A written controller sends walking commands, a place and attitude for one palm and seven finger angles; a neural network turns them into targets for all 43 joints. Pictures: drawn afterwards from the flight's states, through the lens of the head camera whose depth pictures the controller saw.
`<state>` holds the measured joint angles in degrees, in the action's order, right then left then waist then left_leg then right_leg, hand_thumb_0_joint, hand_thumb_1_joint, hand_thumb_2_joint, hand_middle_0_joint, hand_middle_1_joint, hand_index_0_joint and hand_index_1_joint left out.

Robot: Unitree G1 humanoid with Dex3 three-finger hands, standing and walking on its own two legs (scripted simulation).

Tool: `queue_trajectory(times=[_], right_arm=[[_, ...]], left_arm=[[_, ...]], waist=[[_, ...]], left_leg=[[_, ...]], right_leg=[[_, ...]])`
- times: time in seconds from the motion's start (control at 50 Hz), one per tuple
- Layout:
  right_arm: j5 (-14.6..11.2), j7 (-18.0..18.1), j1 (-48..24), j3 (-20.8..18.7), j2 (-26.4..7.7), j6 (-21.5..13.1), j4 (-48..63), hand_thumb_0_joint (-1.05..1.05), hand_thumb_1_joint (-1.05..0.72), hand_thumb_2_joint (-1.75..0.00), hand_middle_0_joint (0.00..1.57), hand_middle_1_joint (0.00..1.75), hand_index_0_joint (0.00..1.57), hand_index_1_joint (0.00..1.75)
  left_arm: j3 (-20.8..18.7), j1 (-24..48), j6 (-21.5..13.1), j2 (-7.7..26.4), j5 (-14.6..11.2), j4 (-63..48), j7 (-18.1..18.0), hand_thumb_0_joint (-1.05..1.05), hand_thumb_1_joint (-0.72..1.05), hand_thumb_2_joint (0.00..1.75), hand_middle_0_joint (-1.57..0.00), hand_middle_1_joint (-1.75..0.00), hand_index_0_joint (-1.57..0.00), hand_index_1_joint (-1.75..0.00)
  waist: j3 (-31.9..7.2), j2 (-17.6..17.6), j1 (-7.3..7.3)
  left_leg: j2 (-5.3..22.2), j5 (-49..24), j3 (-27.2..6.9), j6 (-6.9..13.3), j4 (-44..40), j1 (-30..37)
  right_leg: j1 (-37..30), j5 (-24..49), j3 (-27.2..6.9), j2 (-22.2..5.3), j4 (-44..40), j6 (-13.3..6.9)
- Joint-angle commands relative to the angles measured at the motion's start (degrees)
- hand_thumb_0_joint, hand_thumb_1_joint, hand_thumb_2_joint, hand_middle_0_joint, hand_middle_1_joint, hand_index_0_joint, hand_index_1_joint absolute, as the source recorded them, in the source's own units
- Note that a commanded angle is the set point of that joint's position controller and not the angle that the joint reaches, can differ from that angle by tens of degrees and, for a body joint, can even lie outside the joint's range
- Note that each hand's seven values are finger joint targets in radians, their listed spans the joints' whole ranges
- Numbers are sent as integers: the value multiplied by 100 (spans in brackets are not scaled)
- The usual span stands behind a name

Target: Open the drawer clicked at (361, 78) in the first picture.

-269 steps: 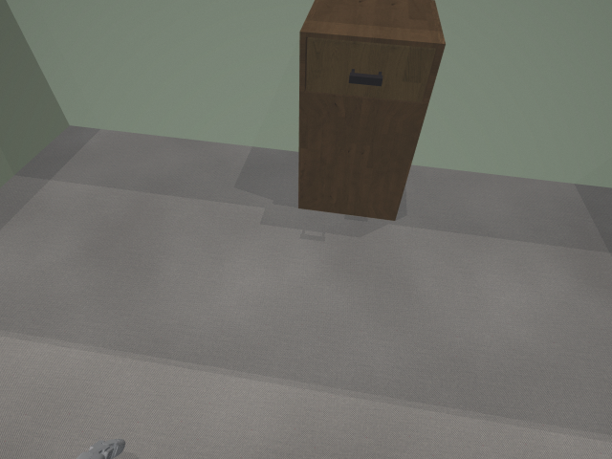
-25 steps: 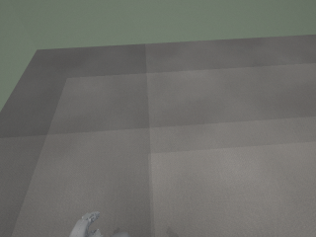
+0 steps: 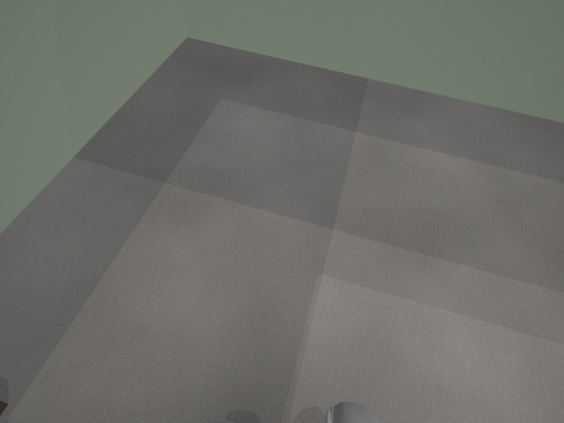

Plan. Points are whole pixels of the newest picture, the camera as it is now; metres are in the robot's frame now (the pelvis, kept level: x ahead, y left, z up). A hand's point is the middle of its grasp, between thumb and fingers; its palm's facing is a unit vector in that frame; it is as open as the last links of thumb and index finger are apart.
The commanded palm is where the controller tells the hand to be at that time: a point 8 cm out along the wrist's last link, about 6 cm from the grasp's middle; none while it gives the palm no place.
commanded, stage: turn to face it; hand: left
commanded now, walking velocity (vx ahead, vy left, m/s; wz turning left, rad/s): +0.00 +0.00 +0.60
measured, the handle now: out of the picture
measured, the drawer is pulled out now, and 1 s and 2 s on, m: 0.00 0.00 0.00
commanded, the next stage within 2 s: none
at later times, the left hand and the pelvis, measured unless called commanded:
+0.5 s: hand out of the picture +0.00 +0.13 -0.14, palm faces +0.32 -0.90 -0.29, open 7.4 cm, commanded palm none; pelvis -0.03 -0.09 +0.00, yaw +19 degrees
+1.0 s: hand out of the picture -0.12 +0.17 -0.17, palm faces +0.62 -0.74 -0.26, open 7.4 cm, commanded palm none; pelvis -0.05 -0.06 +0.00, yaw +37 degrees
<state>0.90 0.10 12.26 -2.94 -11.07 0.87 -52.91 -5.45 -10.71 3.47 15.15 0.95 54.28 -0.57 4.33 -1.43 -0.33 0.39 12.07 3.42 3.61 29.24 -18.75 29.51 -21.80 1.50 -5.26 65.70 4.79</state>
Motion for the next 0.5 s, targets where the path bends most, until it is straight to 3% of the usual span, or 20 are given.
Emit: queue_trajectory(times=[0.0, 0.12, 0.2, 0.24, 0.26, 0.28, 0.3, 0.32, 0.34, 0.36, 0.38, 0.4, 0.42, 0.48], right_arm=[[12, 66, 356, -325, -1171, -94, 297, 0, -90, -90, 20, 30, 20, 30], [52, 18, 246, -400, -1335, 13, 334, 0, -90, -90, 20, 30, 20, 30], [63, -22, -110, -455, -1392, 87, 469, 0, -90, -90, 20, 30, 20, 30], [26, -46, -317, -464, -1299, 126, 586, 0, -90, -90, 20, 30, 20, 30], [-19, -73, -291, -445, -986, 154, 649, 0, -90, -90, 20, 30, 20, 30], [-23, -68, -249, -368, -581, 140, 809, 0, -90, -90, 20, 30, 20, 30], [47, -74, -440, -450, -1013, 152, 803, 0, -90, -90, 20, 30, 20, 30], [73, -120, -315, -461, -1033, 211, 720, 0, -90, -90, 20, 30, 20, 30], [82, -152, -243, -462, -948, 264, 582, 0, -90, -90, 20, 30, 20, 30], [89, -180, -136, -449, -918, 289, 455, 0, -90, -90, 20, 30, 20, 30], [84, -200, -3, -423, -881, 279, 403, 0, -90, -90, 20, 30, 20, 30], [55, -217, 32, -404, -801, 266, 384, 0, -90, -90, 20, 30, 20, 30], [50, -223, -11, -381, -762, 268, 378, 0, -90, -90, 20, 30, 20, 30], [43, -214, -384, -349, -786, 289, 459, 0, -90, -90, 20, 30, 20, 30]], left_arm=[[-25, 180, -174, 237, -1, -521, -38, 0, 90, 90, -20, -30, -20, -30], [8, 340, -157, 248, -35, -699, -69, 0, 90, 90, -20, -30, -20, -30], [35, -120, -199, 271, -73, -668, -88, 0, 90, 90, -20, -30, -20, -30], [-26, -638, -237, 372, -77, -550, -108, 0, 90, 90, -20, -30, -20, -30], [-104, -872, -290, 731, -6, -563, -147, 0, 90, 90, -20, -30, -20, -30], [-190, -713, -318, 1306, 96, -707, -179, 0, 90, 90, -20, -30, -20, -30], [-104, -287, -267, 1265, 17, -856, -210, 0, 90, 90, -20, -30, -20, -30], [-73, 209, -312, 930, 25, -968, -216, 0, 90, 90, -20, -30, -20, -30], [-32, 467, -328, 828, 12, -1008, -186, 0, 90, 90, -20, -30, -20, -30], [44, 575, -343, 673, 6, -1009, -159, 0, 90, 90, -20, -30, -20, -30], [81, 552, -378, 539, 8, -993, -148, 0, 90, 90, -20, -30, -20, -30], [96, 409, -395, 500, 17, -945, -150, 0, 90, 90, -20, -30, -20, -30], [94, 209, -411, 531, 21, -910, -148, 0, 90, 90, -20, -30, -20, -30], [82, -309, -396, 629, 19, -730, -146, 0, 90, 90, -20, -30, -20, -30]], waist=[[-981, 746, -176], [-748, 1206, -238], [-787, 1250, -56], [-853, 1041, 198], [-911, 72, 320], [-665, -1859, 341], [-484, -1242, 264], [-272, -1002, -16], [-45, -1050, -139], [148, -828, -237], [115, -789, -267], [56, -686, -250], [-45, -798, -163], [-208, -782, 107]], left_leg=[[1336, -1758, -1720, 538, -1043, 1374], [1271, -916, -2322, 646, -1109, 914], [1019, -705, -2533, 506, -934, 297], [673, -8, -2384, 174, -704, -489], [158, 812, -1886, -197, 290, -1385], [-625, 1903, -630, -686, 2052, -2391], [-215, 1972, -861, -594, 3083, -1888], [-63, 1526, -948, -543, 3571, -1729], [0, 1262, -778, -595, 3945, -1626], [55, 934, -640, -659, 4248, -1600], [90, 730, -518, -722, 4307, -1622], [85, 660, -453, -755, 4199, -1648], [106, 639, -378, -803, 4052, -1657], [187, 783, -240, -883, 3587, -1666]], right_leg=[[306, 38, -155, 11, -388, 104], [-177, -371, -175, 179, -1418, 61], [-1215, -197, -67, 451, -2717, -77], [-2349, 556, 36, 425, -3976, -176], [-3092, 65, -776, -426, -4924, -460], [-3008, -610, -2664, -2155, -5599, -1076], [-1765, -527, -2397, -2485, -5643, -1281], [-1296, -572, -1805, -2040, -5635, -1201], [-1060, -313, -1461, -1687, -5530, -1054], [-973, 161, -903, -1410, -5344, -948], [-1205, 765, -506, -1252, -5134, -936], [-1436, 1243, -272, -1166, -4995, -906], [-1736, 1487, -126, -1158, -4912, -903], [-2259, 1688, -62, -1326, -4846, -1033]])
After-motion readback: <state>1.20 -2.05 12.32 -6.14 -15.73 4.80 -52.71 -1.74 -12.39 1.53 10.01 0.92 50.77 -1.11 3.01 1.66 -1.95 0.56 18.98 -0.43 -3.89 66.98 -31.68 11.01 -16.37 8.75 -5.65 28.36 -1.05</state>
